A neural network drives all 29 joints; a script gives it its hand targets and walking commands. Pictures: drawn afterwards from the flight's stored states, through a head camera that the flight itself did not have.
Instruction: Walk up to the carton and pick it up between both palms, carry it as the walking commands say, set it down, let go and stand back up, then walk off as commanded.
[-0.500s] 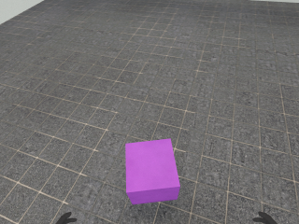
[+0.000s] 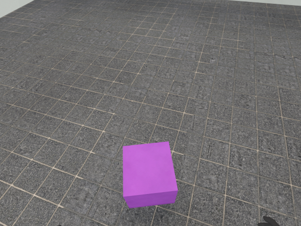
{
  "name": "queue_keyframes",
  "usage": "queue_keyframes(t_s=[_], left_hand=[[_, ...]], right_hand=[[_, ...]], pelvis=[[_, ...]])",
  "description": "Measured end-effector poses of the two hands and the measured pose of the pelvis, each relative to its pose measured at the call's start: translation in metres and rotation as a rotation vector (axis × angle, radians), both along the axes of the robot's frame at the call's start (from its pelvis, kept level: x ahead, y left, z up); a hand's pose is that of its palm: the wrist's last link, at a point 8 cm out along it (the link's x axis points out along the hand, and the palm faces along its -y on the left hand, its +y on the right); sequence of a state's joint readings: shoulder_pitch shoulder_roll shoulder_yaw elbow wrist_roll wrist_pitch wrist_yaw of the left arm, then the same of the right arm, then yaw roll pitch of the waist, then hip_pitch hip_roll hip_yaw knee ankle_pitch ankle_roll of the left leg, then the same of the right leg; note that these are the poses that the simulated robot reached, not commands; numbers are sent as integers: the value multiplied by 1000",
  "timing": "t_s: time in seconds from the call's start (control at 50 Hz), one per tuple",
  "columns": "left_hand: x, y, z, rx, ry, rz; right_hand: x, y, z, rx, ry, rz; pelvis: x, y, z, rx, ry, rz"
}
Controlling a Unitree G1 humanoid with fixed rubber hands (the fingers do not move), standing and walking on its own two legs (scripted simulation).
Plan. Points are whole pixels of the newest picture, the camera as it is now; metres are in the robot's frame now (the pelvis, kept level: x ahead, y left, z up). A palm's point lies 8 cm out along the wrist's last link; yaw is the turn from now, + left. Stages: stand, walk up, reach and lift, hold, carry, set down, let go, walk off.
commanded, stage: walk up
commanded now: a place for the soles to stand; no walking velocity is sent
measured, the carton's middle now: (148, 174) +0.49 +0.05 -0.64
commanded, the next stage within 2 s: reach and lift in 1.14 s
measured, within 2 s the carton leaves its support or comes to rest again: neither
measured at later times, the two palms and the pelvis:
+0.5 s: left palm out of the picture +0.13 +0.30 -0.11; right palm out of the picture +0.08 -0.33 -0.10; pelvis +0.01 +0.00 -0.01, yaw +0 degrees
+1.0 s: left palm out of the picture +0.11 +0.30 -0.11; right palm out of the picture +0.07 -0.32 -0.11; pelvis +0.01 +0.00 +0.00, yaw -1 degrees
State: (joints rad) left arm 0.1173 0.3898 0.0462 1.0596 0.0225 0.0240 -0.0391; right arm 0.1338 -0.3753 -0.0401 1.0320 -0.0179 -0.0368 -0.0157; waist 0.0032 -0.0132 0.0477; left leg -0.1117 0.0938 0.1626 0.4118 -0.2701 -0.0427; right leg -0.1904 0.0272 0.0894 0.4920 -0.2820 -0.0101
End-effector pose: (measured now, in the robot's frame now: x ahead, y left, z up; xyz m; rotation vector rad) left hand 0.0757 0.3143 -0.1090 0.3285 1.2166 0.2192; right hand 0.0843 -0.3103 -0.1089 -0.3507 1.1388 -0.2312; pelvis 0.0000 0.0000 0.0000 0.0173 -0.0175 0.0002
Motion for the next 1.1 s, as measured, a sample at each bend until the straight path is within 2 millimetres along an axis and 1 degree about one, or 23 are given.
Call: queue_keyframes(t_s=[0.1,0.26,0.38,0.46,0.56,0.64,0.7,0.76,0.84,0.94,1.02,1.1], left_hand=[[6,-7,1,2,-10,-6],[25,-12,-3,-19,-49,-18],[44,-15,-3,-19,-84,-52],[50,-14,0,-18,-115,-59],[52,-11,-1,-14,-116,-66],[49,-13,-1,-9,-102,-79],[45,-16,0,-10,-99,-78],[37,-16,-1,-13,-91,-68],[32,-14,-8,-29,-60,-49],[31,-18,-8,-32,-52,-53],[32,-17,-4,-28,-58,-38],[37,-14,-1,-20,-81,-27]], right_hand=[[-3,-13,-2,-16,23,-12],[2,-13,3,-44,13,6],[-4,-19,3,-51,-4,-24],[-7,-20,4,-59,0,-23],[-15,-17,4,-61,-3,-17],[-24,-22,1,-57,12,-30],[-27,-24,-1,-53,26,-36],[-24,-20,1,-54,27,-29],[-23,-12,5,-57,12,-9],[-23,-11,3,-35,34,-12],[-17,-10,3,-28,39,-9],[-9,-9,3,-28,26,2]], pelvis=[[6,-4,-2,-14,7,-1],[11,-2,-3,-8,15,0],[12,-5,-7,-14,8,-11],[11,-4,-7,-14,4,-9],[9,-2,-8,-5,6,-13],[8,-6,-10,-10,6,-21],[8,-8,-9,-15,4,-21],[7,-5,-7,-12,1,-25],[7,-1,-6,-5,-4,-33],[10,-5,-4,-22,-5,-34],[12,-4,-2,-21,-7,-20],[12,-3,-1,-22,-12,-12]])
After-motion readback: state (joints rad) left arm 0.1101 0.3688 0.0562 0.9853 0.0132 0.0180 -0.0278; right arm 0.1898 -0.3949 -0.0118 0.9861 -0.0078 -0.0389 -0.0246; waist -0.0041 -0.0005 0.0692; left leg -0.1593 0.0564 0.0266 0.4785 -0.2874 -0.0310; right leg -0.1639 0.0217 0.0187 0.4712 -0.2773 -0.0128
